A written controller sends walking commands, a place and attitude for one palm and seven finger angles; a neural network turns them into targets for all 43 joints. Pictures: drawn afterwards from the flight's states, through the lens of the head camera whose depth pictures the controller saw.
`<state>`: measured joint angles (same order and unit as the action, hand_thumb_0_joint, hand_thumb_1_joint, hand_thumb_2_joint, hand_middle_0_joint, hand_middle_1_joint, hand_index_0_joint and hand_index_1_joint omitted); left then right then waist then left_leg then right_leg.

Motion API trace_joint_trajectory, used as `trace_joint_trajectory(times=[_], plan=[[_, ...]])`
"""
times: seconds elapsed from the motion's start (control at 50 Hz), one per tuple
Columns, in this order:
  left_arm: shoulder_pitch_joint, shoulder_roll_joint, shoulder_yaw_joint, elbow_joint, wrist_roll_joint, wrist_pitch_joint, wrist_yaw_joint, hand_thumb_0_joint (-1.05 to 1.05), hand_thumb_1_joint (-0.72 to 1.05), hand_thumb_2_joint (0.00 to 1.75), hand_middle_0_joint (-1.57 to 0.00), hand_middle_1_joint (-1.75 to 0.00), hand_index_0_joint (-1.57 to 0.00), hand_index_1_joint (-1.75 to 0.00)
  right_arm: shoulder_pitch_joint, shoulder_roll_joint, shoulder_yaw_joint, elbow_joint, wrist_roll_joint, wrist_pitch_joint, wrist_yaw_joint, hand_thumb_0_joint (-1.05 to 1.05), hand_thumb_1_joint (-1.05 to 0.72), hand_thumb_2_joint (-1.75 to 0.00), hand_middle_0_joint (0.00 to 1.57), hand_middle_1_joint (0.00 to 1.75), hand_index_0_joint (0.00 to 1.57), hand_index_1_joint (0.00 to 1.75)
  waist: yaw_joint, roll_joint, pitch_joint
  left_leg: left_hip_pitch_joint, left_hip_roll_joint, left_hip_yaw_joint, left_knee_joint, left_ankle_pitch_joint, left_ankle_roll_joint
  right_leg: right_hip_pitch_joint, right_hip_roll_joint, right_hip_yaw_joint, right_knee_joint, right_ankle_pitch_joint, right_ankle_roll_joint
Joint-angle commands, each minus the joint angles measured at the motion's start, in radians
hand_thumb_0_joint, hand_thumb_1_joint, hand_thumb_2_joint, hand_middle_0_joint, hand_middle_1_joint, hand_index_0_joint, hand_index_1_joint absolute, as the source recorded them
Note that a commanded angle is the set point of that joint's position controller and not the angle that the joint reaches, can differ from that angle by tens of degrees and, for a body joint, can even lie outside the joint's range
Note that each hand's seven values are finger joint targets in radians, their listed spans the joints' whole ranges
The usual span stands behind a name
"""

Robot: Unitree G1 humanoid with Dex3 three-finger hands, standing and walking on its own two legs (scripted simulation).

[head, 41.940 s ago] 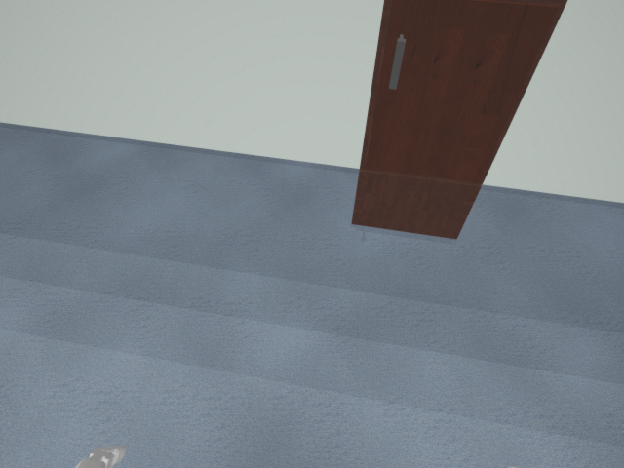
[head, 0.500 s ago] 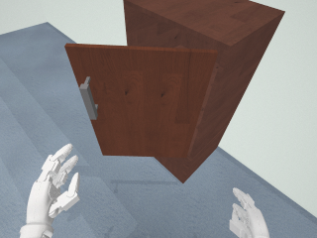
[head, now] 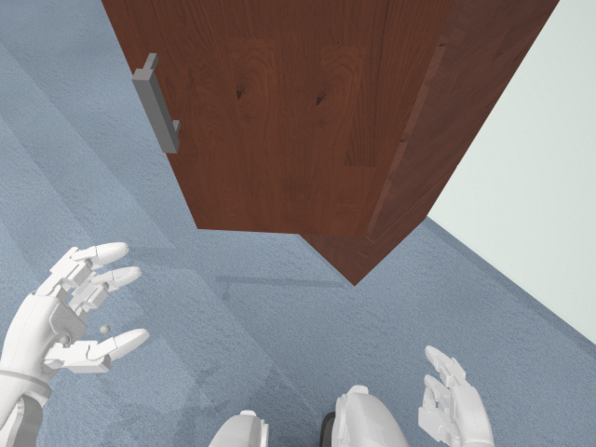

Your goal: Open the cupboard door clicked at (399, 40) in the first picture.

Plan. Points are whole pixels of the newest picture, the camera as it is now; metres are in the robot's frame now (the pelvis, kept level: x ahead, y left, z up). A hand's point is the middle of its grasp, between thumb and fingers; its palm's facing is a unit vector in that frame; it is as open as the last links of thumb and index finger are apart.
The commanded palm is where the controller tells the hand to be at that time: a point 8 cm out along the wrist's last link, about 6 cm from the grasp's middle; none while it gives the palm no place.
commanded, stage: raise the hand with hooked fingers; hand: left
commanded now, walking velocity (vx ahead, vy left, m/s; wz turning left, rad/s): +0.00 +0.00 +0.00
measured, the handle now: (162, 105) +0.58 +0.23 +0.08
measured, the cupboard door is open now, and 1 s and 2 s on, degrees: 44 44 44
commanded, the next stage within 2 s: move the hooked fingers beside the handle in 1.30 s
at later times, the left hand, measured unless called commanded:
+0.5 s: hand (40, 303) +0.26 +0.29 +0.08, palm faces +0.03 -1.00 -0.06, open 13.6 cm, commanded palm +0.23 +0.33 +0.08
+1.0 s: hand (44, 254) +0.31 +0.30 +0.09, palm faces +0.00 -1.00 -0.03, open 14.0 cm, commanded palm +0.28 +0.34 +0.09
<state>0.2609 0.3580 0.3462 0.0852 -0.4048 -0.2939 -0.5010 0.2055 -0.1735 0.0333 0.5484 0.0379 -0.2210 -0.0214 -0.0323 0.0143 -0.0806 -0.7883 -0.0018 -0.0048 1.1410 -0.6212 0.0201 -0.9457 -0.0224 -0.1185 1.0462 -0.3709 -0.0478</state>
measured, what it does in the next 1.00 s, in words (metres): stands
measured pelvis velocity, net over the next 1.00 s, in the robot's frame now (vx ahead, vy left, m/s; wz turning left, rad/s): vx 0.02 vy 0.02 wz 0.01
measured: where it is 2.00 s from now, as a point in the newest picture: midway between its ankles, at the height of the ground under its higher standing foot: outside the picture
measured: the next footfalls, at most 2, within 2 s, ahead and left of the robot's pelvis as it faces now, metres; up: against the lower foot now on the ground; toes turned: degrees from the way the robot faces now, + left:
none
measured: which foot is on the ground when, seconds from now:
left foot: down 0.00-1.00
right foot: down 0.00-1.00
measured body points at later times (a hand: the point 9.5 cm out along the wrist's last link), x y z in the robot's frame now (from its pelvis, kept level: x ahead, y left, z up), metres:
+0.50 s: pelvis +0.00 +0.02 +0.02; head +0.06 +0.04 +0.47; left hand +0.25 +0.34 +0.09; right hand +0.19 -0.22 -0.04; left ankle -0.04 +0.10 -0.66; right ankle +0.08 -0.10 -0.66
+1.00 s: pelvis +0.02 +0.02 +0.03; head +0.10 +0.03 +0.48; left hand +0.31 +0.35 +0.10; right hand +0.17 -0.24 -0.05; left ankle -0.04 +0.10 -0.66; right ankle +0.08 -0.10 -0.66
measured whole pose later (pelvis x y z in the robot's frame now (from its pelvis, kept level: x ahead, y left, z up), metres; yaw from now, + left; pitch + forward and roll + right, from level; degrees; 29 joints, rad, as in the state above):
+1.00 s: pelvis +0.02 +0.02 +0.03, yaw +0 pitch +14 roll -2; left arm -0.03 0.44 0.45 0.42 -0.38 -0.28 -0.55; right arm 0.31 -0.29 0.03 0.53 0.03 -0.20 -0.05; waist -0.02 0.01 -0.10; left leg -0.62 -0.02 0.00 0.93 -0.55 0.04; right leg -0.77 -0.02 -0.09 0.85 -0.32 -0.02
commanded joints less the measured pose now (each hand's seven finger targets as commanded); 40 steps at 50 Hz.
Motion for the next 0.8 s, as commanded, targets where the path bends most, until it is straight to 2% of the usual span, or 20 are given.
trace_joint_trajectory(times=[0.0,0.04,0.08,0.14,0.16,0.18,0.2,0.24,0.26,0.32,0.34,0.36,0.4,0.44,0.5,0.58,0.64,0.7,0.74,0.78], plan=[[0.169,0.086,0.166,-0.203,-0.044,-0.056,0.126,0.0,-0.06,0.49,-0.27,-0.92,-0.27,-0.92,-0.06,-0.171,-0.091,-0.196,0.004,-0.054,-0.003,0.0,-0.9,-0.9,0.2,0.3,0.2,0.3,0.091,-0.018,-0.301,-0.085,-0.023,-0.028,-0.25,0.42,-0.028,0.483,-0.004,0.091,-0.154,0.111,0.028],[0.067,0.061,0.105,-0.154,-0.007,-0.083,0.145,0.0,-0.1,0.47,-0.27,-0.94,-0.27,-0.94,-0.047,-0.194,-0.091,-0.187,-0.001,-0.058,-0.007,0.0,-0.9,-0.9,0.2,0.3,0.2,0.3,0.041,-0.059,-0.18,-0.121,-0.02,-0.034,-0.251,0.325,-0.02,0.382,0.0,0.089,-0.178,-0.037,0.03],[0.011,0.077,0.059,-0.099,0.032,-0.112,0.129,0.0,-0.15,0.45,-0.27,-0.98,-0.27,-0.98,-0.004,-0.227,-0.092,-0.181,0.003,-0.067,-0.016,0.0,-0.9,-0.9,0.2,0.3,0.2,0.3,0.004,-0.066,-0.153,-0.129,-0.022,-0.029,-0.243,0.218,-0.008,0.321,-0.008,0.109,-0.209,-0.176,0.038],[-0.128,0.122,0.019,-0.136,0.041,-0.151,0.073,0.0,-0.22,0.42,-0.28,-1.02,-0.28,-1.02,0.031,-0.254,-0.082,-0.18,0.005,-0.088,-0.035,0.0,-0.9,-0.9,0.2,0.3,0.2,0.3,-0.018,0.009,-0.191,-0.081,-0.025,-0.035,-0.243,0.179,0.0,0.315,-0.008,0.122,-0.205,-0.188,0.028],[-0.147,0.165,0.044,-0.145,0.048,-0.158,0.057,0.0,-0.24,0.41,-0.28,-1.03,-0.28,-1.03,0.049,-0.257,-0.085,-0.171,0.009,-0.09,-0.042,0.0,-0.9,-0.9,0.2,0.3,0.2,0.3,-0.009,0.019,-0.242,-0.036,-0.022,-0.037,-0.253,0.195,0.002,0.337,-0.004,0.119,-0.204,-0.158,0.028],[-0.175,0.189,0.056,-0.164,0.041,-0.166,0.047,0.0,-0.27,0.4,-0.28,-1.05,-0.28,-1.05,0.044,-0.257,-0.081,-0.169,0.008,-0.097,-0.047,0.0,-0.9,-0.9,0.2,0.3,0.2,0.3,-0.001,0.06,-0.253,-0.019,-0.026,-0.042,-0.264,0.207,-0.001,0.354,-0.005,0.116,-0.202,-0.135,0.026],[-0.189,0.224,0.086,-0.187,0.039,-0.175,0.045,0.0,-0.29,0.39,-0.29,-1.07,-0.29,-1.07,0.05,-0.257,-0.081,-0.165,0.007,-0.101,-0.052,0.0,-0.9,-0.9,0.2,0.3,0.2,0.3,0.008,0.061,-0.289,0.007,-0.024,-0.047,-0.27,0.235,0.0,0.377,-0.001,0.11,-0.198,-0.102,0.025],[-0.231,0.285,0.131,-0.217,0.028,-0.184,0.049,0.0,-0.34,0.37,-0.29,-1.1,-0.29,-1.1,0.055,-0.261,-0.074,-0.156,0.0,-0.104,-0.054,0.0,-0.9,-0.9,0.2,0.3,0.2,0.3,0.021,0.116,-0.292,0.034,-0.022,-0.056,-0.279,0.289,-0.012,0.398,0.01,0.094,-0.178,-0.039,0.015],[-0.213,0.266,0.131,-0.202,0.023,-0.182,0.049,0.0,-0.36,0.36,-0.29,-1.11,-0.29,-1.11,0.056,-0.252,-0.07,-0.149,0.001,-0.098,-0.054,0.0,-0.9,-0.9,0.2,0.3,0.2,0.3,0.029,0.132,-0.296,0.062,-0.02,-0.057,-0.297,0.318,-0.019,0.408,0.015,0.082,-0.177,-0.011,0.013],[-0.18,0.244,0.139,-0.139,0.016,-0.158,0.077,0.0,-0.43,0.33,-0.29,-1.15,-0.29,-1.15,0.043,-0.252,-0.066,-0.151,0.001,-0.086,-0.049,0.0,-0.9,-0.9,0.2,0.3,0.2,0.3,0.039,0.133,-0.235,0.071,-0.015,-0.07,-0.321,0.366,-0.032,0.401,0.017,0.05,-0.176,0.032,0.013],[-0.176,0.259,0.159,-0.104,0.011,-0.136,0.076,0.0,-0.45,0.32,-0.3,-1.17,-0.3,-1.17,0.047,-0.255,-0.064,-0.157,-0.002,-0.079,-0.047,0.0,-0.9,-0.9,0.2,0.3,0.2,0.3,0.047,0.139,-0.228,0.075,-0.016,-0.071,-0.324,0.397,-0.039,0.411,0.023,0.042,-0.172,0.055,0.006],[-0.165,0.219,0.126,-0.063,0.015,-0.11,0.069,0.0,-0.48,0.31,-0.3,-1.18,-0.3,-1.18,0.049,-0.252,-0.061,-0.159,0.002,-0.069,-0.044,0.0,-0.9,-0.9,0.2,0.3,0.2,0.3,0.038,0.134,-0.204,0.083,-0.013,-0.068,-0.337,0.404,-0.045,0.4,0.023,0.037,-0.181,0.061,0.01],[-0.166,0.202,0.111,0.006,0.017,-0.056,0.06,0.0,-0.5,0.3,-0.3,-1.2,-0.3,-1.2,0.049,-0.26,-0.062,-0.169,0.006,-0.056,-0.042,0.0,-0.9,-0.9,0.2,0.3,0.2,0.3,0.03,0.08,-0.164,0.055,-0.013,-0.06,-0.345,0.366,-0.038,0.396,0.019,0.039,-0.204,0.048,0.019],[-0.21,0.199,0.094,0.041,0.017,-0.014,0.033,0.0,-0.5,0.3,-0.3,-1.2,-0.3,-1.2,0.051,-0.265,-0.057,-0.181,0.008,-0.051,-0.043,0.0,-0.9,-0.9,0.2,0.3,0.2,0.3,0.026,0.083,-0.146,0.053,-0.016,-0.059,-0.353,0.367,-0.04,0.403,0.022,0.041,-0.212,0.06,0.013],[-0.286,0.236,0.107,0.017,0.034,-0.004,0.014,0.0,-0.5,0.3,-0.3,-1.2,-0.3,-1.2,0.068,-0.268,-0.061,-0.184,0.007,-0.05,-0.044,0.0,-0.9,-0.9,0.2,0.3,0.2,0.3,0.022,0.041,-0.221,0.09,-0.009,-0.061,-0.348,0.447,-0.037,0.447,0.023,0.045,-0.212,0.139,0.019],[-0.397,0.293,0.153,-0.032,0.025,-0.06,0.011,0.0,-0.5,0.3,-0.3,-1.2,-0.3,-1.2,0.084,-0.26,-0.059,-0.163,-0.006,-0.056,-0.044,0.0,-0.9,-0.9,0.2,0.3,0.2,0.3,0.028,0.098,-0.289,0.164,-0.006,-0.065,-0.332,0.582,-0.057,0.471,0.028,0.051,-0.197,0.237,0.013],[-0.429,0.322,0.183,0.027,0.019,-0.08,0.008,0.0,-0.5,0.3,-0.3,-1.2,-0.3,-1.2,0.094,-0.263,-0.055,-0.142,-0.011,-0.053,-0.046,0.0,-0.9,-0.9,0.2,0.3,0.2,0.3,0.025,0.07,-0.28,0.149,-0.006,-0.063,-0.325,0.581,-0.058,0.475,0.032,0.051,-0.194,0.247,0.01],[-0.441,0.312,0.18,0.115,0.023,-0.061,-0.014,0.0,-0.5,0.3,-0.3,-1.2,-0.3,-1.2,0.092,-0.263,-0.055,-0.13,-0.005,-0.041,-0.049,0.0,-0.9,-0.9,0.2,0.3,0.2,0.3,0.02,0.076,-0.258,0.136,-0.006,-0.054,-0.34,0.557,-0.053,0.473,0.024,0.055,-0.211,0.236,0.015],[-0.467,0.329,0.183,0.128,0.022,-0.041,-0.035,0.0,-0.5,0.3,-0.3,-1.2,-0.3,-1.2,0.092,-0.266,-0.056,-0.129,-0.003,-0.037,-0.051,0.0,-0.9,-0.9,0.2,0.3,0.2,0.3,0.028,0.117,-0.276,0.155,-0.006,-0.052,-0.342,0.605,-0.056,0.491,0.021,0.059,-0.212,0.268,0.009],[-0.476,0.351,0.193,0.121,0.024,-0.026,-0.051,0.0,-0.5,0.3,-0.3,-1.2,-0.3,-1.2,0.098,-0.265,-0.058,-0.13,-0.003,-0.032,-0.05,0.0,-0.9,-0.9,0.2,0.3,0.2,0.3,0.034,0.127,-0.331,0.186,-0.003,-0.053,-0.347,0.668,-0.058,0.522,0.018,0.061,-0.219,0.308,0.014]])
